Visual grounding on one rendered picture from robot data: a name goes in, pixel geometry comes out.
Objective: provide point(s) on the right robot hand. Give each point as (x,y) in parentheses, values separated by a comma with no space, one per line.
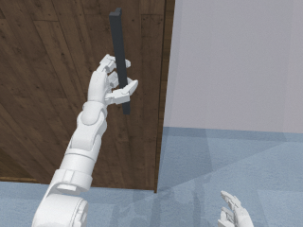
(239,217)

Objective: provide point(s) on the left robot hand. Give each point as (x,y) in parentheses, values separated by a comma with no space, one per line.
(100,84)

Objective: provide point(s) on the robot left forearm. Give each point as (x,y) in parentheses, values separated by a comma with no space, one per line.
(74,174)

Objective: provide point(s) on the left robot upper arm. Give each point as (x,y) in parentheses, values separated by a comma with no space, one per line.
(62,211)

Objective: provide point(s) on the handle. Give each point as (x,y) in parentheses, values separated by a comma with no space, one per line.
(118,45)

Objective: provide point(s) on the wardrobe door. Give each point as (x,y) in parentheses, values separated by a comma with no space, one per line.
(10,168)
(49,50)

